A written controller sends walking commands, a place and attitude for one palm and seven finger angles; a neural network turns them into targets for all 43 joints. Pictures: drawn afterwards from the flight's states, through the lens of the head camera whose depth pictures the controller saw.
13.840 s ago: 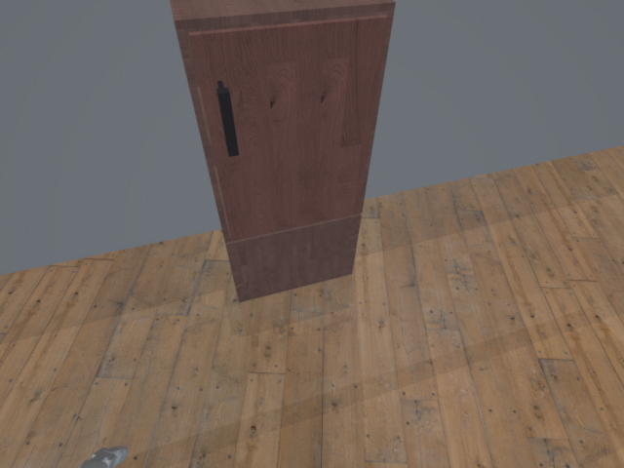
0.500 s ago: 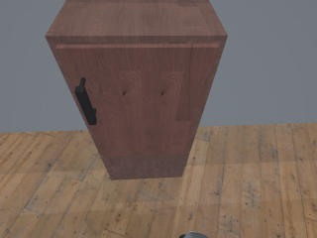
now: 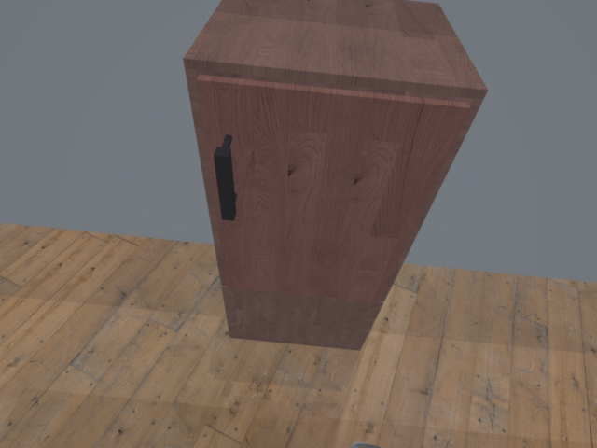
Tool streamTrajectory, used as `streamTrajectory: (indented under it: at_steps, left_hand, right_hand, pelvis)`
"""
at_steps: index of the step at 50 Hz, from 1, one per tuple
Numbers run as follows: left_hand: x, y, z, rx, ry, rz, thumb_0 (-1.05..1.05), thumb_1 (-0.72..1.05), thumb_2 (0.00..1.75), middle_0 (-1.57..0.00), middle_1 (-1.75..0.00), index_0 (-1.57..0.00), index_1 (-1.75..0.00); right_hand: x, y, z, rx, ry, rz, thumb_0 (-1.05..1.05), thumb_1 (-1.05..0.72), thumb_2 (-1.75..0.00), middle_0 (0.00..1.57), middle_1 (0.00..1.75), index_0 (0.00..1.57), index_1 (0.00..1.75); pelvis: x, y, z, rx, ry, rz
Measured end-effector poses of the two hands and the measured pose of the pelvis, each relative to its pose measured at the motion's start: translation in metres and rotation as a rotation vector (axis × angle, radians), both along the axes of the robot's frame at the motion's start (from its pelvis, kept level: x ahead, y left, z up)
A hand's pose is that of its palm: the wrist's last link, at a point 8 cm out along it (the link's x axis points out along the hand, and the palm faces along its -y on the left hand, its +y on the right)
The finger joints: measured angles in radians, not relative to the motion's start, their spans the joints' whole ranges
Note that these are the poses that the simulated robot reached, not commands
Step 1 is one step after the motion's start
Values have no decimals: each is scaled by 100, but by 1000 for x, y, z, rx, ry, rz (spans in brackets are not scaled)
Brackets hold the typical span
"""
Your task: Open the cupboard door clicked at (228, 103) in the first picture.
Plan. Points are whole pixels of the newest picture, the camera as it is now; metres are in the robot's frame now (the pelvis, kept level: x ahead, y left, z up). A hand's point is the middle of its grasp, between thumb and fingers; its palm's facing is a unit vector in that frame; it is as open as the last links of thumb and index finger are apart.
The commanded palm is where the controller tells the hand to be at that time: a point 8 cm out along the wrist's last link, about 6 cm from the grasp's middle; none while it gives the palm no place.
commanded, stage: come to a stop and stand still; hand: left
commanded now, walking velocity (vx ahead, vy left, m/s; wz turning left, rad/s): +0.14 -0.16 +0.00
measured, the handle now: (228, 178) +0.54 +0.17 +0.03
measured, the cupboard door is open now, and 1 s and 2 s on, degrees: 0 0 0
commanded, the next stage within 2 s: look again from close up in 0.86 s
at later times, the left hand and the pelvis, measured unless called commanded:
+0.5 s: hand out of the picture +0.00 +0.13 -0.17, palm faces -0.01 -0.98 -0.18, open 7.3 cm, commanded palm none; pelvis +0.00 -0.03 +0.01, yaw -1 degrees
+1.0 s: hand out of the picture -0.03 +0.10 -0.17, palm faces +0.01 -0.99 -0.14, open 7.4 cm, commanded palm none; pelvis +0.00 -0.04 +0.01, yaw +0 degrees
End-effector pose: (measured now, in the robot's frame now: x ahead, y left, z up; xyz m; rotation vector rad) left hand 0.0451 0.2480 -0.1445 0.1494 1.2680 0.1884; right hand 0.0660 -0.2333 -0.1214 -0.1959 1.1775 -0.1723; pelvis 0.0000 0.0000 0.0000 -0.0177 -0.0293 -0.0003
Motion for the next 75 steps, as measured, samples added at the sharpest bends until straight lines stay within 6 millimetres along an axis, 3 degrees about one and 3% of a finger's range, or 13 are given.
streamTrajectory:
  at_steps: [5,9,17,23,29,38,48,56,65,70,75]
  left_hand:
    - [-43,1,7,-16,106,-1,0,91,90,-19,-30,-20,-29]
    - [-61,-10,9,-32,182,-22,0,91,90,-19,-30,-20,-29]
    - [-52,-50,9,-37,143,-39,0,91,90,-20,-30,-20,-29]
    - [-51,-68,9,-39,136,-45,2,93,89,-20,-30,-20,-29]
    - [-56,-80,8,-46,139,-32,2,93,89,-20,-30,-20,-29]
    - [-70,-95,8,-70,162,-5,0,92,89,-20,-30,-20,-29]
    - [-79,-97,7,-83,179,6,0,91,89,-20,-30,-20,-29]
    - [-62,-64,7,-18,94,-16,0,91,89,-20,-30,-20,-29]
    - [-32,-28,8,22,-28,-44,0,91,89,-20,-30,-20,-29]
    - [-32,-18,11,17,-54,-57,0,91,89,-20,-30,-20,-29]
    - [-48,-11,9,3,-27,-63,0,91,89,-20,-30,-20,-29]
  right_hand:
    - [-19,7,5,6,30,-33,0,-93,-90,21,30,20,30]
    - [-46,5,2,15,82,-70,0,-93,-90,21,30,20,30]
    - [-109,-7,-19,69,262,-128,0,-91,-90,21,30,20,30]
    - [-125,-3,-20,110,306,-136,0,-91,-90,20,30,19,30]
    - [-122,1,-21,137,309,-125,0,-91,-90,20,30,19,30]
    - [-99,-4,-22,136,266,-102,0,-91,-90,20,30,19,30]
    - [-84,-16,-18,94,236,-91,1,-92,-90,20,30,19,30]
    - [-64,-28,-20,49,133,-51,1,-91,-90,20,30,19,30]
    - [-42,-17,-12,27,22,-30,0,-91,-90,20,30,19,30]
    - [-45,-4,-9,33,6,-17,0,-91,-90,20,30,19,30]
    - [-61,5,-7,33,33,-19,0,-91,-90,20,30,20,30]
  pelvis:
    - [2,4,10,3,11,-17]
    - [0,2,12,9,17,-25]
    - [-6,-18,7,20,10,-21]
    - [-2,-31,9,20,-4,-16]
    - [-3,-40,10,19,-11,-14]
    - [-1,-44,10,19,-8,-13]
    - [1,-42,11,20,-11,-15]
    - [-4,-33,4,8,-6,9]
    - [-13,-17,1,5,-35,-3]
    - [-23,-6,3,1,-41,-5]
    - [-33,5,4,-1,-33,-5]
